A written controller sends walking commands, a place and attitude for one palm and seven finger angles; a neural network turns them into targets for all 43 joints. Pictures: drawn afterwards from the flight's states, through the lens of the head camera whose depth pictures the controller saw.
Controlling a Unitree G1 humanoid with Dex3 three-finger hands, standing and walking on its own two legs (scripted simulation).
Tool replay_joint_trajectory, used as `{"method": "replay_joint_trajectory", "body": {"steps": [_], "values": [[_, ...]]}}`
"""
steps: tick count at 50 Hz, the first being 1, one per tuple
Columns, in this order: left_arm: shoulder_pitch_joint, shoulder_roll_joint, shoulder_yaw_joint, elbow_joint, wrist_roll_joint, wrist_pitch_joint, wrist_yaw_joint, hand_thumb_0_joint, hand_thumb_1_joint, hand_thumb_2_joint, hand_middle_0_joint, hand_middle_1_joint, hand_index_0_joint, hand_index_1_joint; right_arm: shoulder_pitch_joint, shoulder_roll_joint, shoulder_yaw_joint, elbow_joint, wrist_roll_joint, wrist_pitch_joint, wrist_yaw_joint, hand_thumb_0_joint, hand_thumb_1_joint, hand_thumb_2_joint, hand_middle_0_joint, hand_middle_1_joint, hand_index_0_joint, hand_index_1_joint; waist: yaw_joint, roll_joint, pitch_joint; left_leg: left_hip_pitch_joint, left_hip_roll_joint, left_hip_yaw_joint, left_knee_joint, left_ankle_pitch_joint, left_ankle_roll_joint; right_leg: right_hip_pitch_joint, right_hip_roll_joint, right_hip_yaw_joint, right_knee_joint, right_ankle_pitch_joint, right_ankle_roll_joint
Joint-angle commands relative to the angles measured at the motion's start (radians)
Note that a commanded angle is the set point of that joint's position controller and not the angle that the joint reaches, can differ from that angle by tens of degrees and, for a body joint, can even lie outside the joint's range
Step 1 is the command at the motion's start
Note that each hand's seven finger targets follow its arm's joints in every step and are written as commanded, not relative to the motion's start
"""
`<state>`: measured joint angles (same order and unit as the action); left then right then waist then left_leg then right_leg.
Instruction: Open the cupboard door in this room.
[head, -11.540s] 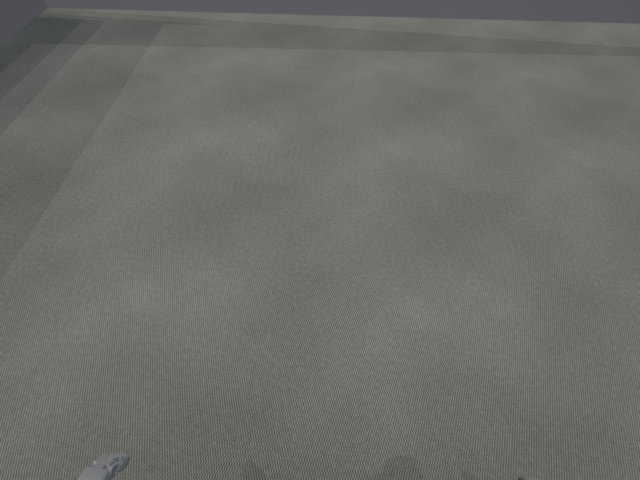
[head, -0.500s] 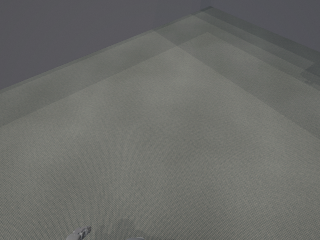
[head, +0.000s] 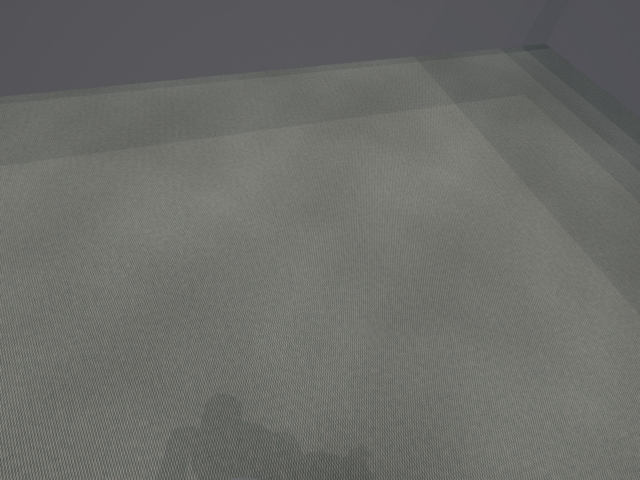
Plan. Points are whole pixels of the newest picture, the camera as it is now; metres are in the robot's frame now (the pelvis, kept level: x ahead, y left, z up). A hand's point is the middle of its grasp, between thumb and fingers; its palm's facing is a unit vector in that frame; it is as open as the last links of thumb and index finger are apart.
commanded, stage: turn or walk to find it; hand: left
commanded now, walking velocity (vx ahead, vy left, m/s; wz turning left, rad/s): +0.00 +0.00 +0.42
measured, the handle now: out of the picture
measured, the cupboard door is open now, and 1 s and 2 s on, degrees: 0 0 0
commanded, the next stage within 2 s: none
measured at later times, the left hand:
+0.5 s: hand out of the picture +0.07 +0.18 -0.14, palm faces +0.17 -0.95 -0.27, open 7.4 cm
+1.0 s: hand out of the picture -0.13 +0.13 -0.15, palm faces +0.46 -0.85 -0.25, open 7.4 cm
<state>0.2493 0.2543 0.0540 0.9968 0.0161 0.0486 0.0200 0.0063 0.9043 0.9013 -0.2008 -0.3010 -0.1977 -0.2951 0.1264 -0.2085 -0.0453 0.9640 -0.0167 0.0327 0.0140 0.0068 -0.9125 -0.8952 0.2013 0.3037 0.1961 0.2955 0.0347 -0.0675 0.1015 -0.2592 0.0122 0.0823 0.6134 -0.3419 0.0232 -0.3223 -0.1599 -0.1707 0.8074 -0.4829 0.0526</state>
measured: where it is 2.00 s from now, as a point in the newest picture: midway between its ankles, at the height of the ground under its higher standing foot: outside the picture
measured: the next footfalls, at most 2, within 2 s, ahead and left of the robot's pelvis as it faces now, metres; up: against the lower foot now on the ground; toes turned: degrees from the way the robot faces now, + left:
right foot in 0.50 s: +0.03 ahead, -0.13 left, +0.00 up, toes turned +8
left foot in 1.08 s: -0.12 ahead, +0.07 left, +0.00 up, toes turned +32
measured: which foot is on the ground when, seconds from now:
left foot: down 0.00-0.50, up 0.52-1.00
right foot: up 0.00-0.48, down 0.50-1.00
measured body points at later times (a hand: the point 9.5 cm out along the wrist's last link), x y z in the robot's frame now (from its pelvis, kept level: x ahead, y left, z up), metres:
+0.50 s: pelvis -0.02 -0.03 +0.01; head +0.01 -0.05 +0.45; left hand +0.07 +0.23 -0.12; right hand +0.04 -0.27 -0.16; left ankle -0.01 +0.10 -0.73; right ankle -0.01 -0.14 -0.73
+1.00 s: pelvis -0.06 -0.06 +0.01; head -0.03 -0.05 +0.46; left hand -0.15 +0.18 -0.13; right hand +0.11 -0.26 -0.14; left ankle -0.16 +0.06 -0.69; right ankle -0.01 -0.14 -0.73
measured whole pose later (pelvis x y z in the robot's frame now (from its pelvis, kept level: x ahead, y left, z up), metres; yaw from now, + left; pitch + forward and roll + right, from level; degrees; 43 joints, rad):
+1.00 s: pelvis -0.06 -0.06 +0.01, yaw +26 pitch +0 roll +1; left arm 0.26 0.20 0.04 0.98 0.03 0.01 0.02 0.01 0.90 0.90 -0.20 -0.30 -0.20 -0.30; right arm 0.16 -0.24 -0.07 1.00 -0.01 0.08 0.01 0.01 -0.91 -0.90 0.20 0.30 0.19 0.30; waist 0.03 0.00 0.09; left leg -0.32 0.05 0.03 0.81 -0.46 -0.06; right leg -0.25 -0.13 -0.28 0.52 -0.26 -0.03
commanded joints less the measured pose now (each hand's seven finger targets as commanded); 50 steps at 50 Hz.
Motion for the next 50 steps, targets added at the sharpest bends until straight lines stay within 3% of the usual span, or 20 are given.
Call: {"method": "replay_joint_trajectory", "body": {"steps": [1, 4, 6, 8, 12, 16, 20, 23, 24, 25, 26, 27, 28, 29, 31, 32, 39, 46, 48, 50], "values": [[-0.087, 0.078, 0.023, -0.102, 0.001, -0.003, 0.005, 0.000, 0.900, 0.900, -0.200, -0.300, -0.200, -0.300, 0.100, -0.212, -0.045, -0.036, -0.005, -0.015, -0.036, 0.000, -0.900, -0.900, 0.200, 0.300, 0.200, 0.300, -0.071, 0.310, -0.096, 0.149, 0.298, -0.319, -0.283, 0.621, 0.122, -0.225, 0.029, 0.152, 0.318, -0.026, 0.015], [-0.042, 0.077, 0.026, -0.075, 0.001, -0.011, -0.008, 0.000, 0.900, 0.900, -0.200, -0.300, -0.200, -0.300, 0.051, -0.188, -0.035, -0.061, 0.000, -0.024, -0.035, 0.000, -0.900, -0.900, 0.200, 0.300, 0.200, 0.300, -0.038, 0.216, -0.108, 0.165, 0.225, -0.237, -0.282, 0.600, 0.104, -0.221, 0.046, 0.147, 0.354, 0.089, 0.029], [-0.039, 0.078, 0.024, -0.074, 0.002, -0.013, -0.008, 0.000, 0.900, 0.900, -0.200, -0.300, -0.200, -0.300, 0.074, -0.186, -0.038, -0.062, 0.003, -0.029, -0.034, 0.000, -0.900, -0.900, 0.200, 0.300, 0.200, 0.300, -0.043, 0.187, -0.136, 0.206, 0.214, -0.234, -0.279, 0.627, 0.107, -0.227, 0.052, 0.148, 0.342, 0.114, 0.039], [-0.060, 0.081, 0.024, -0.084, 0.002, -0.015, -0.006, 0.000, 0.900, 0.900, -0.200, -0.300, -0.200, -0.300, 0.105, -0.181, -0.039, -0.057, 0.004, -0.031, -0.033, 0.000, -0.900, -0.900, 0.200, 0.300, 0.200, 0.300, -0.053, 0.187, -0.137, 0.216, 0.212, -0.254, -0.281, 0.649, 0.106, -0.230, 0.053, 0.156, 0.327, 0.126, 0.046], [-0.101, 0.069, 0.019, -0.111, -0.001, -0.014, 0.000, 0.000, 0.900, 0.900, -0.200, -0.300, -0.200, -0.300, 0.130, -0.181, -0.047, -0.058, -0.001, -0.028, -0.031, 0.000, -0.900, -0.900, 0.200, 0.300, 0.200, 0.300, -0.065, 0.197, -0.135, 0.222, 0.226, -0.310, -0.273, 0.633, 0.138, -0.227, 0.060, 0.163, 0.246, 0.091, 0.053], [-0.151, 0.054, 0.014, -0.138, -0.005, -0.014, 0.002, 0.000, 0.900, 0.900, -0.200, -0.300, -0.200, -0.300, 0.138, -0.185, -0.053, -0.059, -0.009, -0.020, -0.030, 0.000, -0.900, -0.900, 0.200, 0.300, 0.200, 0.300, -0.079, 0.209, -0.117, 0.165, 0.229, -0.383, -0.274, 0.545, 0.158, -0.173, 0.080, 0.165, 0.127, 0.036, 0.040], [-0.123, 0.040, 0.012, -0.146, -0.012, -0.023, 0.004, 0.000, 0.900, 0.900, -0.200, -0.300, -0.200, -0.300, 0.117, -0.189, -0.057, -0.069, -0.013, -0.014, -0.027, 0.000, -0.900, -0.900, 0.200, 0.300, 0.200, 0.300, -0.062, 0.228, -0.145, 0.097, 0.205, -0.424, -0.244, 0.550, 0.150, -0.035, 0.122, 0.149, -0.065, 0.046, 0.018], [-0.034, 0.057, 0.017, -0.122, -0.014, -0.035, 0.007, 0.000, 0.900, 0.900, -0.200, -0.300, -0.200, -0.300, 0.089, -0.180, -0.061, -0.075, -0.005, -0.009, -0.023, 0.000, -0.900, -0.900, 0.200, 0.300, 0.200, 0.300, -0.015, 0.200, -0.165, -0.029, 0.149, -0.411, -0.180, 0.438, 0.099, 0.170, 0.131, 0.133, -0.321, 0.238, 0.007], [0.001, 0.086, 0.025, -0.115, -0.010, -0.044, 0.011, 0.000, 0.900, 0.900, -0.200, -0.300, -0.200, -0.300, 0.096, -0.148, -0.059, -0.080, 0.001, -0.009, -0.020, 0.000, -0.900, -0.900, 0.200, 0.300, 0.200, 0.300, -0.001, 0.126, -0.180, -0.135, 0.098, -0.378, -0.126, 0.286, 0.052, 0.300, 0.072, 0.177, -0.443, 0.301, -0.004], [0.025, 0.172, 0.042, -0.115, 0.008, -0.055, 0.019, 0.000, 0.900, 0.900, -0.200, -0.300, -0.200, -0.300, 0.114, -0.084, -0.047, -0.093, 0.010, -0.010, -0.014, 0.000, -0.900, -0.900, 0.200, 0.300, 0.200, 0.300, 0.008, -0.133, -0.194, -0.310, -0.028, -0.227, 0.065, -0.008, -0.024, 0.417, -0.163, 0.408, -0.525, 0.278, -0.075], [0.009, 0.214, 0.044, -0.132, 0.007, -0.050, 0.020, 0.000, 0.900, 0.900, -0.200, -0.300, -0.200, -0.300, 0.084, -0.097, -0.054, -0.113, 0.004, -0.003, -0.017, 0.000, -0.900, -0.900, 0.200, 0.300, 0.200, 0.300, 0.017, -0.214, -0.143, -0.333, -0.082, -0.155, 0.291, -0.240, -0.053, 0.262, -0.332, 0.546, -0.561, 0.330, -0.184], [-0.039, 0.176, 0.039, -0.150, 0.000, -0.047, 0.022, 0.000, 0.900, 0.900, -0.200, -0.300, -0.200, -0.300, 0.095, -0.128, -0.064, -0.092, -0.007, 0.012, -0.014, 0.000, -0.900, -0.900, 0.200, 0.300, 0.200, 0.300, -0.006, -0.118, -0.114, -0.298, -0.042, -0.199, 0.440, -0.199, -0.048, 0.138, -0.302, 0.476, -0.581, 0.234, -0.211], [-0.104, 0.142, 0.041, -0.163, -0.002, -0.048, 0.026, 0.000, 0.900, 0.900, -0.200, -0.300, -0.200, -0.300, 0.120, -0.126, -0.068, -0.074, -0.009, 0.026, -0.010, 0.000, -0.900, -0.900, 0.200, 0.300, 0.200, 0.300, -0.037, -0.158, -0.076, -0.298, -0.022, -0.206, 0.511, -0.154, -0.048, 0.075, -0.256, 0.434, -0.607, 0.146, -0.191], [-0.141, 0.120, 0.029, -0.172, -0.004, -0.048, 0.021, 0.000, 0.900, 0.900, -0.200, -0.300, -0.200, -0.300, 0.139, -0.119, -0.069, -0.048, -0.012, 0.032, -0.005, 0.000, -0.900, -0.900, 0.200, 0.300, 0.200, 0.300, -0.058, -0.080, -0.035, -0.295, -0.017, -0.185, 0.578, -0.093, -0.056, 0.048, -0.197, 0.361, -0.596, 0.148, -0.161], [-0.145, 0.077, 0.014, -0.170, -0.006, -0.060, 0.014, 0.000, 0.900, 0.900, -0.200, -0.300, -0.200, -0.300, 0.183, -0.100, -0.062, -0.018, -0.012, 0.034, 0.002, 0.000, -0.900, -0.900, 0.200, 0.300, 0.200, 0.300, -0.077, -0.067, -0.026, -0.296, -0.008, -0.154, 0.623, -0.001, -0.074, 0.070, -0.124, 0.227, -0.558, 0.288, -0.129], [-0.123, 0.073, 0.013, -0.162, -0.006, -0.063, 0.014, 0.000, 0.900, 0.900, -0.200, -0.300, -0.200, -0.300, 0.192, -0.098, -0.061, -0.014, -0.009, 0.033, 0.002, 0.000, -0.900, -0.900, 0.200, 0.300, 0.200, 0.300, -0.072, -0.083, -0.045, -0.305, -0.005, -0.145, 0.629, 0.017, -0.083, 0.111, -0.117, 0.198, -0.546, 0.337, -0.129], [-0.004, 0.089, 0.024, -0.115, 0.002, -0.065, 0.018, 0.000, 0.900, 0.900, -0.200, -0.300, -0.200, -0.300, 0.111, -0.101, -0.054, -0.023, -0.009, 0.038, 0.000, 0.000, -0.900, -0.900, 0.200, 0.300, 0.200, 0.300, -0.021, -0.073, -0.055, -0.308, 0.037, -0.127, 0.543, -0.002, -0.109, 0.194, -0.173, 0.194, -0.545, 0.331, -0.164], [0.050, 0.142, 0.036, -0.073, 0.016, -0.055, 0.015, 0.000, 0.900, 0.900, -0.200, -0.300, -0.200, -0.300, 0.020, -0.081, -0.031, -0.047, 0.004, 0.021, -0.001, 0.000, -0.900, -0.900, 0.200, 0.300, 0.200, 0.300, 0.019, -0.113, -0.112, -0.189, 0.037, -0.050, 0.241, -0.131, -0.091, 0.253, -0.218, 0.161, -0.480, 0.503, -0.207], [0.049, 0.155, 0.041, -0.064, 0.017, -0.052, 0.013, 0.000, 0.900, 0.900, -0.200, -0.300, -0.200, -0.300, 0.014, -0.076, -0.025, -0.054, 0.011, 0.012, -0.003, 0.000, -0.900, -0.900, 0.200, 0.300, 0.200, 0.300, 0.020, -0.131, -0.136, -0.140, 0.029, -0.029, 0.146, -0.147, -0.080, 0.268, -0.224, 0.152, -0.445, 0.568, -0.212], [0.035, 0.166, 0.043, -0.059, 0.015, -0.048, 0.011, 0.000, 0.900, 0.900, -0.200, -0.300, -0.200, -0.300, 0.053, -0.080, -0.022, -0.049, 0.012, 0.003, -0.006, 0.000, -0.900, -0.900, 0.200, 0.300, 0.200, 0.300, -0.006, -0.124, -0.163, -0.053, 0.019, 0.001, 0.017, -0.073, -0.071, 0.239, -0.220, 0.112, -0.388, 0.591, -0.184]]}}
